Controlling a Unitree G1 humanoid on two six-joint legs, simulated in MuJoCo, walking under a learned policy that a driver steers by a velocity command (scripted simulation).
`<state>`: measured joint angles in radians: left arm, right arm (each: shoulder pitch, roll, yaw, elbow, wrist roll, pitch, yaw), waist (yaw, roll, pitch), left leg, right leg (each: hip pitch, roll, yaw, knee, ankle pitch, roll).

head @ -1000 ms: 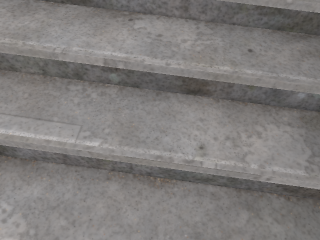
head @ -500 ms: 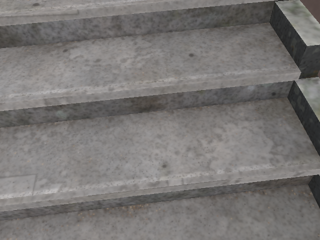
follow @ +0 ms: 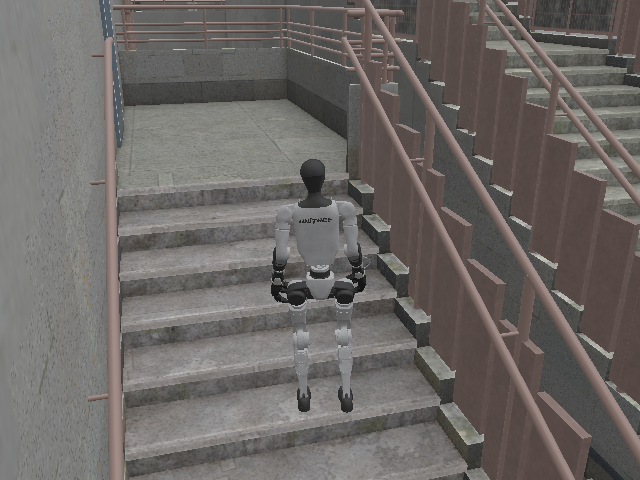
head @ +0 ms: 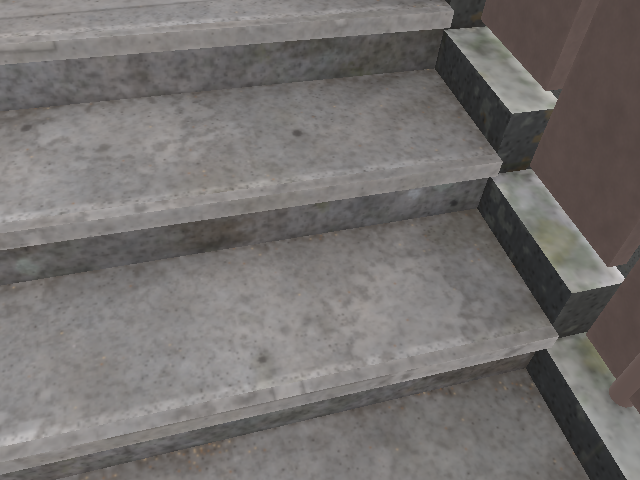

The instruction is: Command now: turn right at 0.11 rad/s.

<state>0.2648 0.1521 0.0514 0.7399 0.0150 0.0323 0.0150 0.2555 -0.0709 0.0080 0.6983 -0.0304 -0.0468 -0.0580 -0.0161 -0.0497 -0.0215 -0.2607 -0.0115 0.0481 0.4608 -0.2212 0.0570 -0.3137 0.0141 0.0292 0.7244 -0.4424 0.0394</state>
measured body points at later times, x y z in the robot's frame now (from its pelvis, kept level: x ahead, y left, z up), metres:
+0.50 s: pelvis +0.04 -0.03 -0.01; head +0.04 -0.04 +0.44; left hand -0.02 +0.20 -0.14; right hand +0.15 -0.27 -0.13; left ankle +0.00 +0.08 -0.57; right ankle -0.01 -0.11 -0.74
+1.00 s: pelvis +0.32 +0.03 +0.10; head +0.33 +0.02 +0.55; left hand +0.47 +0.26 +0.00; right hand +0.36 -0.23 -0.04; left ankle +0.34 +0.09 -0.58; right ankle +0.26 -0.10 -0.37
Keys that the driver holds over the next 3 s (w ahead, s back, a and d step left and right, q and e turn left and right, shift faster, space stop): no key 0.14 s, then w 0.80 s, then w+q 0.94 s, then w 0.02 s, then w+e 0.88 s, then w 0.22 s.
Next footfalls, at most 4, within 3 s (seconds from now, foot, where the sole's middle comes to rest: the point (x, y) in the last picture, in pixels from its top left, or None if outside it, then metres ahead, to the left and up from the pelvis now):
0.10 right None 0.03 -0.11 -0.78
0.82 left None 0.38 0.10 -0.62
1.30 right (350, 311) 0.73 -0.07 -0.46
1.86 left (188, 150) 0.99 0.25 -0.30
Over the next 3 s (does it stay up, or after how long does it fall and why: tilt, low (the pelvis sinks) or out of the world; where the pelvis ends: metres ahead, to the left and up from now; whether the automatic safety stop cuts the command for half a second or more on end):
stays up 1.52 0.39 0.70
